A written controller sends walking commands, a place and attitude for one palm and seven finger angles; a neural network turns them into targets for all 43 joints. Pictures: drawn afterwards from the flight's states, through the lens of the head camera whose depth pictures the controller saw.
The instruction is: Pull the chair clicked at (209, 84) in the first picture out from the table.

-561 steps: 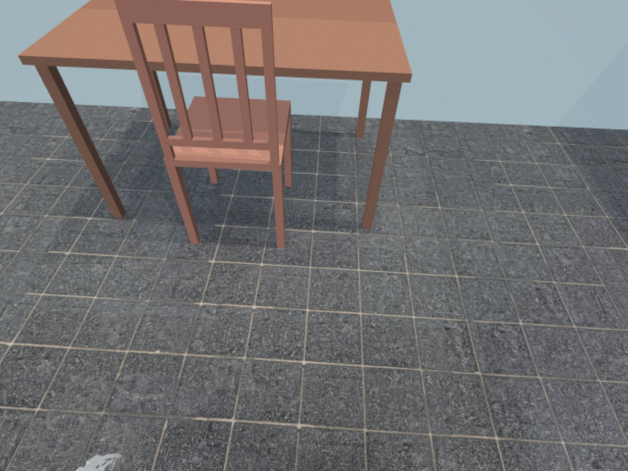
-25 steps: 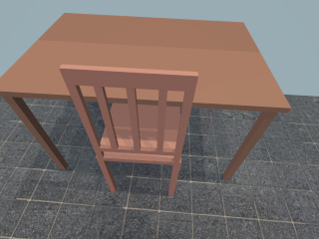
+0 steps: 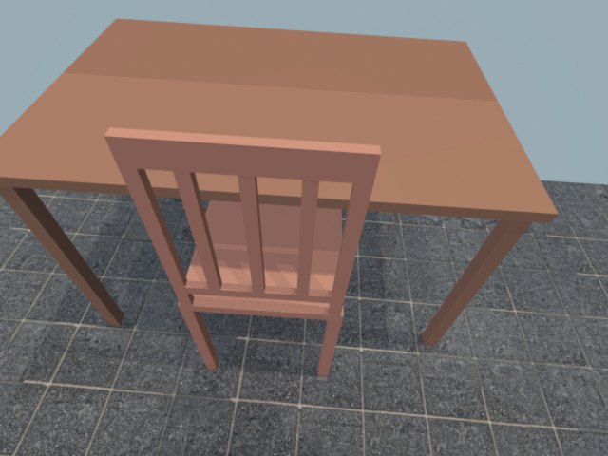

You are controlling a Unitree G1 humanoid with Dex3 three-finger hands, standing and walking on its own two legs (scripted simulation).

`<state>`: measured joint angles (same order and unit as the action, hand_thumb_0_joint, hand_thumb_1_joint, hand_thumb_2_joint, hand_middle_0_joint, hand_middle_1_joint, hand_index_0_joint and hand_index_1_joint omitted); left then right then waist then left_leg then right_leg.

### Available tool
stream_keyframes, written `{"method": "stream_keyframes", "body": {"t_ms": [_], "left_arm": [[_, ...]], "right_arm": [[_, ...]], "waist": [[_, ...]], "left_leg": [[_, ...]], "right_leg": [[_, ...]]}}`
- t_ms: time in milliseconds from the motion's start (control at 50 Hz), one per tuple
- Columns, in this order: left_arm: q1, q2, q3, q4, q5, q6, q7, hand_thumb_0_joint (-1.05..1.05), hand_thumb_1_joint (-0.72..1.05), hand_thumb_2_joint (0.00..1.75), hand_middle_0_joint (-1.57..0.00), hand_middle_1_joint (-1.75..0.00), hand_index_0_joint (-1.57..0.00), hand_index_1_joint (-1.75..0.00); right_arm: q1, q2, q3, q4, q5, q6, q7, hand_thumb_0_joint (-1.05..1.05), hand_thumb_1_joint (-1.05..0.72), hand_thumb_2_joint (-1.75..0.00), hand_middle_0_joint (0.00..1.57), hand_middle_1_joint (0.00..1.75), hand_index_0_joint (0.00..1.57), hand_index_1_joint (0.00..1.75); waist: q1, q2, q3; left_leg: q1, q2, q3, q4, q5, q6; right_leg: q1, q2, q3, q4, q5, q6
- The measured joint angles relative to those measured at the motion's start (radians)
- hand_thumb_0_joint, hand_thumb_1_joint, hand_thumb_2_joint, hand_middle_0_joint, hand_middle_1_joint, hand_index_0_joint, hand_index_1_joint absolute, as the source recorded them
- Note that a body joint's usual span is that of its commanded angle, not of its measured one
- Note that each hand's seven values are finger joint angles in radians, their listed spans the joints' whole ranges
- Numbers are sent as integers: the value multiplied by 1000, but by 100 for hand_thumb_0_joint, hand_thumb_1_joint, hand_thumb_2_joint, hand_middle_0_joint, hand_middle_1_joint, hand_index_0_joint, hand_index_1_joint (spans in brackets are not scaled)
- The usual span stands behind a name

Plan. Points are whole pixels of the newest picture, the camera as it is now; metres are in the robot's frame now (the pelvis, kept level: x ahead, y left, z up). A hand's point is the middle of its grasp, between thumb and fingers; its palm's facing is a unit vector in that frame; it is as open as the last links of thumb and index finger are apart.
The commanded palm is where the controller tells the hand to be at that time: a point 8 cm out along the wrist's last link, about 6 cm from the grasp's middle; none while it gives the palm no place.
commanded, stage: look again from close up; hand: left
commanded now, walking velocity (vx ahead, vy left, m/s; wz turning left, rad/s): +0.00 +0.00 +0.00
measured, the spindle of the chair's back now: (254, 241) +0.49 +0.12 -0.07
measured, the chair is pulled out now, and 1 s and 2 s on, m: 0.00 0.00 0.00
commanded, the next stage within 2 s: raise the hand toward the chair's back in 0.82 s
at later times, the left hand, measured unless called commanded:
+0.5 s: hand out of the picture +0.00 +0.15 -0.18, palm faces +0.01 -0.98 -0.19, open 7.4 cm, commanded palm none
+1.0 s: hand out of the picture +0.04 +0.15 -0.15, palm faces +0.15 -0.96 -0.23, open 7.3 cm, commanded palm +0.11 +0.19 -0.07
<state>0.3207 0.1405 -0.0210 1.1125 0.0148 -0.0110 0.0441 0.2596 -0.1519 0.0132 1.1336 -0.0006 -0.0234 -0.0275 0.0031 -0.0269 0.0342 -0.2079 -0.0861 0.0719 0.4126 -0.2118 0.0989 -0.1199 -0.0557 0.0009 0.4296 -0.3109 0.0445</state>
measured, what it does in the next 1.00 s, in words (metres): stands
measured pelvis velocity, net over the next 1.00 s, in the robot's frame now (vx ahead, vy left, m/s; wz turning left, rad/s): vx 0.01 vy -0.03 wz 0.01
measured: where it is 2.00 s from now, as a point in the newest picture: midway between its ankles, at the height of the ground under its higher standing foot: outside the picture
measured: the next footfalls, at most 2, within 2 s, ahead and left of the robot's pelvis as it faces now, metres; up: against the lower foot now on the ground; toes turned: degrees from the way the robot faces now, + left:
none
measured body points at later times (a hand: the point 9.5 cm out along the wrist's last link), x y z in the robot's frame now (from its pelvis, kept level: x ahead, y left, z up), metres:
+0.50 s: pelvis +0.01 -0.01 +0.00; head +0.03 -0.01 +0.45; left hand +0.00 +0.21 -0.16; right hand +0.02 -0.24 -0.16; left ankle +0.01 +0.05 -0.74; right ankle -0.05 -0.15 -0.74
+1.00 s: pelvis +0.01 -0.03 +0.00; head +0.03 -0.03 +0.45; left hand +0.04 +0.20 -0.13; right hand +0.03 -0.26 -0.15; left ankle +0.01 +0.05 -0.74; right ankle -0.05 -0.15 -0.74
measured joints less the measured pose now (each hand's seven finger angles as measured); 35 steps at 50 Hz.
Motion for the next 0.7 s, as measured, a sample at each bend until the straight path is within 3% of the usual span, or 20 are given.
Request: {"method": "stream_keyframes", "body": {"t_ms": [700], "left_arm": [[-3,8,3,3,-3,-6,2,0,91,90,-20,-30,-20,-30]], "right_arm": [[-5,-5,2,8,1,0,-4,1,-91,-90,20,30,20,29]], "waist": [[0,6,-10]], "left_leg": [[34,19,-12,-15,-12,-29]], "right_leg": [[37,20,-9,-21,-11,-26]]}}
